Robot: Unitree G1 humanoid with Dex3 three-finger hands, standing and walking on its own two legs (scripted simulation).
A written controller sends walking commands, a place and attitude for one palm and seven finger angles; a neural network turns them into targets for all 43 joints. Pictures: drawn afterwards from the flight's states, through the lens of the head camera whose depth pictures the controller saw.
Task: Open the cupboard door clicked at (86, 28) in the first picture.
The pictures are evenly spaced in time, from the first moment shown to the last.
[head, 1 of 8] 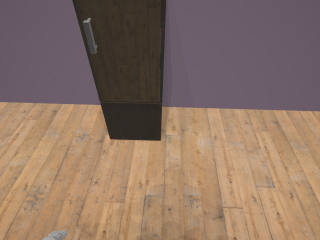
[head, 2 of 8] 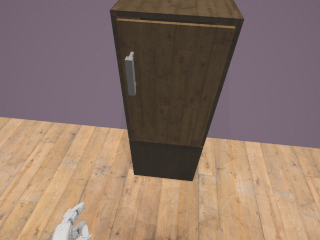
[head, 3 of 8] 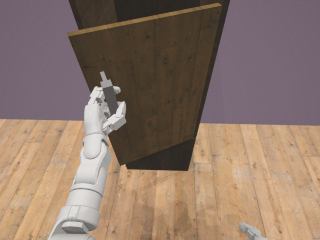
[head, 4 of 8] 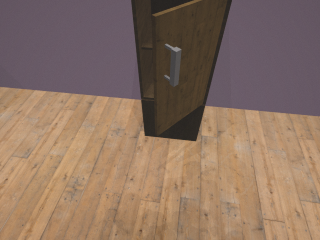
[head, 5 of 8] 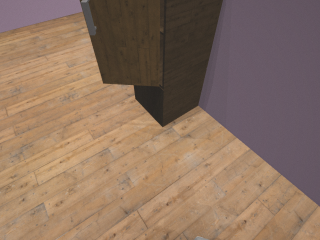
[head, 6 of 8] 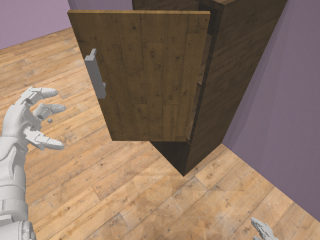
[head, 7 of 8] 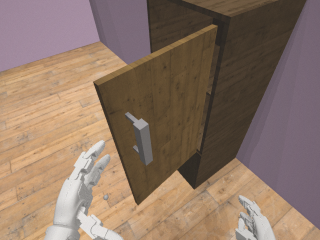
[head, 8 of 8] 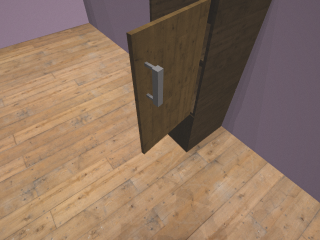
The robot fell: no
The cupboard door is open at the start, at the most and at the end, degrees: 0 98 98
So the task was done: yes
